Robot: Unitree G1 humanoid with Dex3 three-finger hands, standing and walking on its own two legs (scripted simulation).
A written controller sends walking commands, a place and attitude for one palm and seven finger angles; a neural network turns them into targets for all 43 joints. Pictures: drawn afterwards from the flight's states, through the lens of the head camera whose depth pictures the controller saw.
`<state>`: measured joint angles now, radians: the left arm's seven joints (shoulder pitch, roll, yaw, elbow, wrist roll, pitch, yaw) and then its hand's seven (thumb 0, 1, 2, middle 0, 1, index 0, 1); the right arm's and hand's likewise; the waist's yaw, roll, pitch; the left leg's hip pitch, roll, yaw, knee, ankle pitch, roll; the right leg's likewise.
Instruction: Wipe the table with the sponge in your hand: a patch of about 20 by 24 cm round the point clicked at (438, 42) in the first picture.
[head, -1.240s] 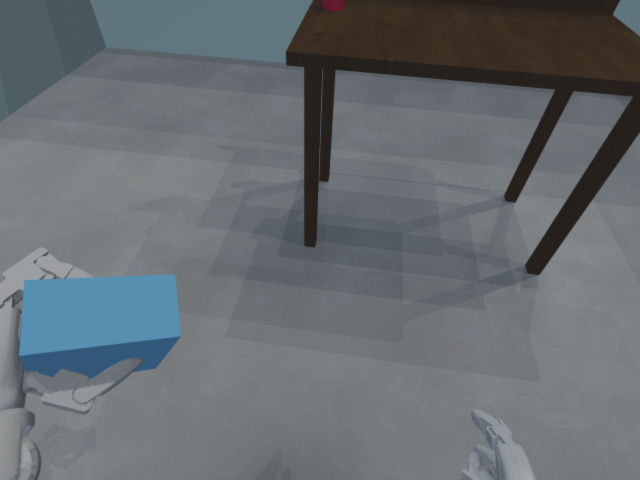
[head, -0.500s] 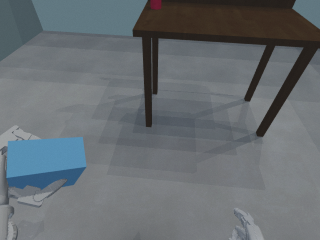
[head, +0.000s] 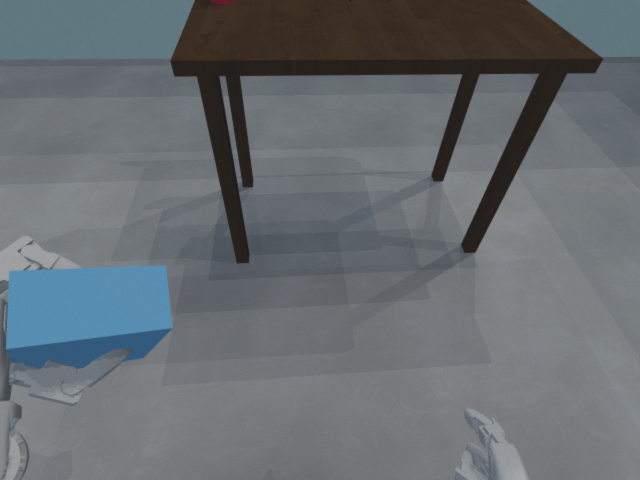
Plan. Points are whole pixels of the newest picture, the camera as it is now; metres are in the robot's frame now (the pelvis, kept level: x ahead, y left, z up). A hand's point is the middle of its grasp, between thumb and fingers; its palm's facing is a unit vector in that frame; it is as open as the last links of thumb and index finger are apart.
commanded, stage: walk to a spot facing it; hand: left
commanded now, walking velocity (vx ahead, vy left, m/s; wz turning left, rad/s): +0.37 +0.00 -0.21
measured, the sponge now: (111, 320) +0.23 +0.22 +0.15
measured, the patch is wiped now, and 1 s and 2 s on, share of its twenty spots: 0.00 0.00 0.00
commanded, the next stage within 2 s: turn to face it in 0.74 s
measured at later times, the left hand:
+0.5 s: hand (219, 186) +0.38 +0.14 +0.19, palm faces +0.33 -0.77 -0.54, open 9.8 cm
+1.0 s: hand (241, 124) +0.51 +0.14 +0.19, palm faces +0.46 -0.74 -0.49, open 9.8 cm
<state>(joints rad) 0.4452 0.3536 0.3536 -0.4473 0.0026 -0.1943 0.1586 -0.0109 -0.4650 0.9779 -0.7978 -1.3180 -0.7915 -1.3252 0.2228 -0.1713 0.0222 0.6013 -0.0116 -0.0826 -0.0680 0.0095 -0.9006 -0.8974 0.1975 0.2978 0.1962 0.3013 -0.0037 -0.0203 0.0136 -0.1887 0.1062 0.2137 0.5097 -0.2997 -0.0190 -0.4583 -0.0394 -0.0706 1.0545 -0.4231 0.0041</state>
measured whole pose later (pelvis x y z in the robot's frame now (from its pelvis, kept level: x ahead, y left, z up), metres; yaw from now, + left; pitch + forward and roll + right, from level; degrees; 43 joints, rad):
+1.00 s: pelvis +0.32 -0.11 -0.01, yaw +2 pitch -1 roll +0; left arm 0.51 0.39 0.41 -0.57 -0.03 -0.25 0.14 -0.01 -0.47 0.99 -0.80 -1.32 -0.79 -1.33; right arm 0.21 -0.12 0.04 0.59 0.01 -0.09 -0.04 0.01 -0.90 -0.90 0.20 0.30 0.20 0.30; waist 0.05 0.04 0.08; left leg -0.30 0.12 0.10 0.61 -0.28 -0.04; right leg -0.39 -0.08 -0.10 0.71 -0.35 0.05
